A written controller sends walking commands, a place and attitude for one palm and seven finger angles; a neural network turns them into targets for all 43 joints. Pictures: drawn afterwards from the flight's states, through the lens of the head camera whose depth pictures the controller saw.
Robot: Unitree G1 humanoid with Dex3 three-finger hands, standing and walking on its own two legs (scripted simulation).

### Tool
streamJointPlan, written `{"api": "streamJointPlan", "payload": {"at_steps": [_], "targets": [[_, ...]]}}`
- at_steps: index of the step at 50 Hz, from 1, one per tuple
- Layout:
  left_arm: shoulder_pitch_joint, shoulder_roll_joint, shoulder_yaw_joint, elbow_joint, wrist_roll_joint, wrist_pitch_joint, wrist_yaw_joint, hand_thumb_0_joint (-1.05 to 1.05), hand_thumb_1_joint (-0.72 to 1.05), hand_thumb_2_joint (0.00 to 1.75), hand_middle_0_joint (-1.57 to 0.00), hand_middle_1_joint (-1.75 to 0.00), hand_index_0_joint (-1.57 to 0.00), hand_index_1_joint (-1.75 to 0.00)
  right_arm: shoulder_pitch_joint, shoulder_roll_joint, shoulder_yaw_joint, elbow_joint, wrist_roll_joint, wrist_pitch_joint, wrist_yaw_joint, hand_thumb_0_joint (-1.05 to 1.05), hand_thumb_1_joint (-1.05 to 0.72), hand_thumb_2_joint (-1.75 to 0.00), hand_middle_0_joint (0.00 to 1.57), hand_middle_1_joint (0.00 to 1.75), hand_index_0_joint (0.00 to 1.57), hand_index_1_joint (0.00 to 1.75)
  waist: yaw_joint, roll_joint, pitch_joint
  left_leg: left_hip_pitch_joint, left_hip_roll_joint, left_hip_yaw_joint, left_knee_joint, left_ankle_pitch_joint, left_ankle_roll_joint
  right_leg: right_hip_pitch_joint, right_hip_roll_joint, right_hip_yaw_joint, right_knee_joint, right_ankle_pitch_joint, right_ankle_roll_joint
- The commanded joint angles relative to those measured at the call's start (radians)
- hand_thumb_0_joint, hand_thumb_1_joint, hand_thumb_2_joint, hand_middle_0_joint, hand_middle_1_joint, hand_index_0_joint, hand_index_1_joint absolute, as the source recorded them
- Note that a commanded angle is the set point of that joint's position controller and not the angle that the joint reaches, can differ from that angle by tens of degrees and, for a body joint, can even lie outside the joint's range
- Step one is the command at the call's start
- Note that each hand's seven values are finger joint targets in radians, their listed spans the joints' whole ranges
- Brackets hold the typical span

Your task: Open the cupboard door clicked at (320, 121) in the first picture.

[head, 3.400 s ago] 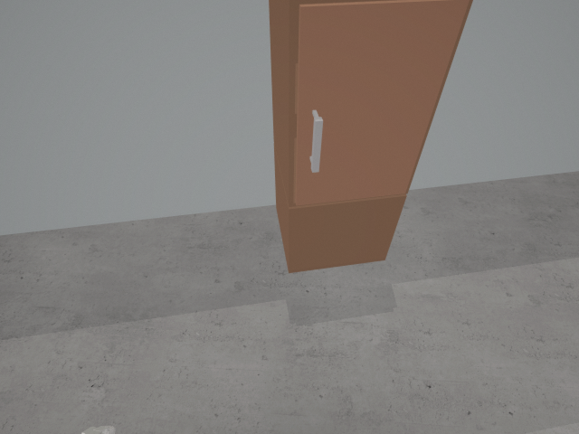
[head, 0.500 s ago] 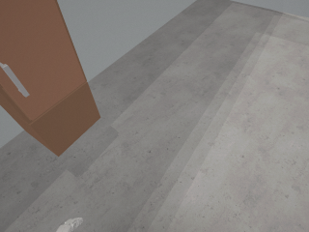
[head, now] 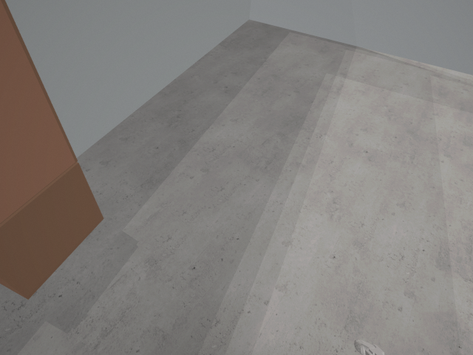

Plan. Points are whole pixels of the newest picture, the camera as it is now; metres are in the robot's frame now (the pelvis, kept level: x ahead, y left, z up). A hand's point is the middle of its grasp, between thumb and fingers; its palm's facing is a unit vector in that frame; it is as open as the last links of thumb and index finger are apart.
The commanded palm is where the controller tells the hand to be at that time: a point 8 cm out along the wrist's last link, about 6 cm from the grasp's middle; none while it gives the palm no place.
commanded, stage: walk to a spot facing it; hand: left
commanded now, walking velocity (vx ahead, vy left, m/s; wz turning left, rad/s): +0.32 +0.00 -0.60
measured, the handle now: out of the picture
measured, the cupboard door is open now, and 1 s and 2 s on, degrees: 0 0 0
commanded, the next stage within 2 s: turn to face it in 0.72 s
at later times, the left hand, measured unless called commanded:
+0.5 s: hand (207, 257) +0.36 +0.10 -0.16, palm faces -0.36 -0.92 -0.14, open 7.4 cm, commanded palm none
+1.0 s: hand (223, 223) +0.47 +0.08 -0.17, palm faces -0.34 -0.92 -0.18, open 7.3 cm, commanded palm none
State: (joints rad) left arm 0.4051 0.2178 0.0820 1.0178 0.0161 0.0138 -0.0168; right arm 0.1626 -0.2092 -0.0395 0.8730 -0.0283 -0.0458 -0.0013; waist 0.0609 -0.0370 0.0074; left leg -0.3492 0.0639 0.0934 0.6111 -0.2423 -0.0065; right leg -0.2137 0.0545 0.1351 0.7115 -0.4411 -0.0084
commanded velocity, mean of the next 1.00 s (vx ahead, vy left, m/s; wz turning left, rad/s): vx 0.24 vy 0.00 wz -0.25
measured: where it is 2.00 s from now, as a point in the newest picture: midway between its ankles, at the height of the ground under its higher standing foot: (261, 328)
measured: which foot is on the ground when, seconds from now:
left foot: down 0.00-0.54, up 0.56-0.98, down 1.00-1.00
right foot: up 0.00-0.54, down 0.56-1.00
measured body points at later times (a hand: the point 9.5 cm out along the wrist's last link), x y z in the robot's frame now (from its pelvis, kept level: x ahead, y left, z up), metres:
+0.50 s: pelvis +0.17 -0.02 +0.00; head +0.21 -0.02 +0.45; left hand +0.38 +0.15 -0.14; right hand -0.02 -0.18 -0.13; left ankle +0.05 +0.10 -0.73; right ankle +0.26 -0.17 -0.70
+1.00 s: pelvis +0.37 -0.08 +0.00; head +0.38 -0.07 +0.45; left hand +0.49 +0.13 -0.16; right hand +0.38 -0.34 -0.12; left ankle +0.50 -0.03 -0.72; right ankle +0.27 -0.16 -0.73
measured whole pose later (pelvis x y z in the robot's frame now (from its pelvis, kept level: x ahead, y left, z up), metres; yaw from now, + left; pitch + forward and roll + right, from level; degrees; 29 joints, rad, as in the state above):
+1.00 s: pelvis +0.37 -0.08 +0.00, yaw -25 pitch -1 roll -3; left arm 0.30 0.18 0.05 1.04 0.01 -0.05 0.02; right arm 0.14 -0.17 -0.03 0.96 -0.02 -0.03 0.00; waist 0.02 0.02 0.02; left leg -0.43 0.10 0.08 0.63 -0.14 -0.04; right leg -0.10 0.05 -0.09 0.46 -0.35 -0.02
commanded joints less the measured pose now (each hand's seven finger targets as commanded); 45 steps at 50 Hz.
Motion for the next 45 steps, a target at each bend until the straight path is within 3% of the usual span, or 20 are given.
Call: {"api": "streamJointPlan", "payload": {"at_steps": [1, 2, 4, 5, 10, 14, 18, 21, 23, 25, 26, 27, 28, 29, 30, 32, 35, 39, 41, 45], "targets": [[-0.168, 0.099, 0.030, -0.138, 0.014, -0.030, -0.019, 0.00, 0.90, 0.90, -0.20, -0.30, -0.20, -0.30, 0.198, -0.194, -0.048, 0.010, 0.002, -0.011, -0.024, 0.00, -0.90, -0.90, 0.20, 0.30, 0.20, 0.30, -0.123, 0.217, 0.096, 0.190, 0.411, -0.493, -0.505, -0.585, 0.088, -0.495, -0.089, -0.094, 0.534, 0.006, -0.006], [-0.154, 0.082, 0.032, -0.122, 0.020, -0.025, -0.031, 0.00, 0.90, 0.90, -0.20, -0.30, -0.20, -0.30, 0.156, -0.149, -0.034, 0.008, 0.001, -0.018, -0.025, 0.00, -0.90, -0.90, 0.20, 0.30, 0.20, 0.30, -0.089, 0.163, 0.138, 0.130, 0.353, -0.368, -0.499, -0.469, 0.057, -0.471, -0.115, -0.107, 0.537, 0.083, 0.000], [-0.084, 0.039, 0.030, -0.091, 0.021, -0.005, -0.036, 0.00, 0.90, 0.90, -0.20, -0.30, -0.20, -0.30, 0.131, -0.104, -0.024, 0.018, 0.006, -0.032, -0.030, 0.00, -0.90, -0.90, 0.20, 0.30, 0.20, 0.30, -0.045, 0.203, 0.119, 0.120, 0.271, -0.151, -0.470, -0.235, 0.002, -0.430, -0.120, -0.121, 0.544, 0.204, 0.019], [-0.062, 0.032, 0.031, -0.080, 0.018, -0.001, -0.036, 0.00, 0.90, 0.90, -0.20, -0.30, -0.20, -0.30, 0.140, -0.091, -0.023, 0.026, 0.010, -0.038, -0.034, 0.00, -0.90, -0.90, 0.20, 0.30, 0.20, 0.30, -0.039, 0.205, 0.091, 0.145, 0.256, -0.094, -0.452, -0.155, -0.007, -0.426, -0.122, -0.124, 0.549, 0.238, 0.023], [-0.132, 0.011, 0.034, -0.102, 0.022, 0.013, -0.034, 0.00, 0.90, 0.90, -0.20, -0.30, -0.20, -0.30, 0.233, -0.056, -0.026, 0.079, 0.014, -0.049, -0.037, 0.00, -0.90, -0.90, 0.20, 0.30, 0.20, 0.30, -0.053, 0.145, 0.092, 0.249, 0.274, 0.014, -0.436, 0.056, 0.021, -0.544, -0.153, -0.135, 0.522, 0.329, 0.047], [-0.249, -0.002, 0.024, -0.134, 0.022, 0.015, -0.040, 0.00, 0.90, 0.90, -0.20, -0.30, -0.20, -0.30, 0.298, -0.064, -0.023, 0.118, 0.011, -0.050, -0.035, 0.00, -0.90, -0.90, 0.20, 0.30, 0.20, 0.30, -0.078, 0.131, 0.127, 0.329, 0.301, 0.057, -0.430, 0.148, 0.084, -0.612, -0.180, -0.170, 0.402, 0.328, 0.055], [-0.402, -0.021, 0.006, -0.171, 0.021, 0.003, -0.046, 0.00, 0.90, 0.90, -0.20, -0.30, -0.20, -0.30, 0.379, -0.067, -0.022, 0.163, 0.000, -0.044, -0.034, 0.00, -0.90, -0.90, 0.20, 0.30, 0.20, 0.30, -0.127, 0.138, 0.159, 0.402, 0.312, 0.117, -0.404, 0.285, 0.109, -0.591, -0.173, -0.234, 0.197, 0.293, 0.036], [-0.471, -0.027, -0.002, -0.191, 0.017, -0.007, -0.046, 0.00, 0.90, 0.90, -0.20, -0.30, -0.20, -0.30, 0.397, -0.073, -0.022, 0.179, -0.008, -0.034, -0.031, 0.00, -0.90, -0.90, 0.20, 0.30, 0.20, 0.30, -0.138, 0.152, 0.178, 0.408, 0.317, 0.172, -0.366, 0.403, 0.102, -0.511, -0.136, -0.275, 0.060, 0.256, 0.002], [-0.419, -0.016, -0.001, -0.178, 0.016, -0.016, -0.042, 0.00, 0.90, 0.90, -0.20, -0.30, -0.20, -0.30, 0.374, -0.097, -0.030, 0.175, -0.007, -0.033, -0.031, 0.00, -0.90, -0.90, 0.20, 0.30, 0.20, 0.30, -0.101, 0.168, 0.125, 0.445, 0.317, 0.226, -0.262, 0.674, 0.094, -0.401, -0.081, -0.316, -0.008, 0.205, -0.035], [-0.262, 0.025, 0.010, -0.131, 0.019, -0.030, -0.033, 0.00, 0.90, 0.90, -0.20, -0.30, -0.20, -0.30, 0.343, -0.136, -0.043, 0.157, -0.001, -0.029, -0.026, 0.00, -0.90, -0.90, 0.20, 0.30, 0.20, 0.30, -0.029, 0.192, 0.006, 0.445, 0.304, 0.273, -0.020, 0.955, 0.063, -0.174, -0.011, -0.359, -0.080, 0.173, -0.077], [-0.125, 0.066, 0.023, -0.090, 0.022, -0.043, -0.028, 0.00, 0.90, 0.90, -0.20, -0.30, -0.20, -0.30, 0.322, -0.144, -0.040, 0.142, 0.005, -0.026, -0.021, 0.00, -0.90, -0.90, 0.20, 0.30, 0.20, 0.30, 0.041, 0.172, -0.080, 0.336, 0.275, 0.291, 0.187, 0.899, 0.024, 0.078, 0.011, -0.373, -0.161, 0.251, -0.091], [0.002, 0.176, 0.046, -0.056, 0.025, -0.055, -0.016, 0.00, 0.90, 0.90, -0.20, -0.30, -0.20, -0.30, 0.337, -0.100, -0.032, 0.121, 0.022, -0.024, -0.004, 0.00, -0.90, -0.90, 0.20, 0.30, 0.20, 0.30, 0.095, 0.022, -0.203, 0.013, 0.227, 0.262, 0.470, 0.471, -0.016, 0.450, -0.174, -0.142, -0.182, 0.293, -0.156], [0.102, 0.277, 0.066, -0.039, 0.005, -0.061, 0.000, 0.00, 0.90, 0.90, -0.20, -0.30, -0.20, -0.30, 0.315, -0.037, -0.022, 0.074, 0.032, -0.031, -0.011, 0.00, -0.90, -0.90, 0.20, 0.30, 0.20, 0.30, 0.101, -0.136, -0.330, -0.292, 0.052, 0.169, 0.822, -0.345, -0.073, 0.644, -0.479, 0.390, -0.248, 0.519, -0.294], [0.074, 0.305, 0.069, -0.046, -0.017, -0.051, 0.011, 0.00, 0.90, 0.90, -0.20, -0.30, -0.20, -0.30, 0.225, -0.064, -0.027, 0.046, 0.029, -0.033, -0.020, 0.00, -0.90, -0.90, 0.20, 0.30, 0.20, 0.30, 0.096, -0.041, -0.281, -0.355, 0.074, 0.020, 0.887, -0.323, -0.046, 0.548, -0.501, 0.378, -0.321, 0.611, -0.319], [-0.016, 0.261, 0.060, -0.077, -0.016, -0.046, 0.012, 0.00, 0.90, 0.90, -0.20, -0.30, -0.20, -0.30, 0.203, -0.056, -0.035, 0.034, 0.023, -0.028, -0.023, 0.00, -0.90, -0.90, 0.20, 0.30, 0.20, 0.30, 0.048, -0.019, -0.204, -0.361, 0.095, -0.041, 0.908, -0.233, -0.043, 0.421, -0.480, 0.356, -0.360, 0.471, -0.290], [-0.153, 0.155, 0.022, -0.103, -0.011, -0.059, 0.018, 0.00, 0.90, 0.90, -0.20, -0.30, -0.20, -0.30, 0.182, -0.046, -0.030, 0.063, 0.003, -0.005, -0.018, 0.00, -0.90, -0.90, 0.20, 0.30, 0.20, 0.30, -0.030, 0.049, -0.013, -0.278, 0.158, -0.062, 0.775, -0.098, -0.043, 0.076, -0.380, 0.156, -0.422, 0.414, -0.208], [-0.203, 0.112, 0.007, -0.094, 0.007, -0.080, 0.024, 0.00, 0.90, 0.90, -0.20, -0.30, -0.20, -0.30, 0.278, -0.012, -0.024, 0.101, -0.004, 0.024, -0.014, 0.00, -0.90, -0.90, 0.20, 0.30, 0.20, 0.30, -0.113, -0.013, -0.009, -0.169, 0.139, -0.045, 0.612, -0.062, -0.057, -0.080, -0.290, 0.000, -0.442, 0.498, -0.175], [-0.165, 0.089, 0.004, -0.085, 0.003, -0.085, 0.018, 0.00, 0.90, 0.90, -0.20, -0.30, -0.20, -0.30, 0.187, -0.013, -0.022, 0.068, -0.005, 0.029, -0.002, 0.00, -0.90, -0.90, 0.20, 0.30, 0.20, 0.30, -0.098, -0.076, 0.008, -0.207, 0.111, -0.031, 0.454, 0.035, -0.072, -0.083, -0.229, -0.024, -0.459, 0.447, -0.168], [-0.146, 0.090, 0.001, -0.073, 0.005, -0.088, 0.020, 0.00, 0.90, 0.90, -0.20, -0.30, -0.20, -0.30, 0.109, -0.016, -0.021, 0.043, -0.001, 0.023, 0.005, 0.00, -0.90, -0.90, 0.20, 0.30, 0.20, 0.30, -0.085, -0.075, 0.032, -0.207, 0.107, -0.031, 0.351, 0.050, -0.071, -0.076, -0.239, -0.011, -0.452, 0.470, -0.176], [-0.102, 0.085, -0.014, -0.036, 0.005, -0.087, 0.034, 0.00, 0.90, 0.90, -0.20, -0.30, -0.20, -0.30, 0.033, 0.002, -0.008, 0.049, 0.010, 0.014, 0.012, 0.00, -0.90, -0.90, 0.20, 0.30, 0.20, 0.30, -0.056, -0.066, 0.020, -0.116, 0.062, -0.013, 0.143, 0.058, -0.046, 0.029, -0.268, -0.054, -0.406, 0.624, -0.150]]}}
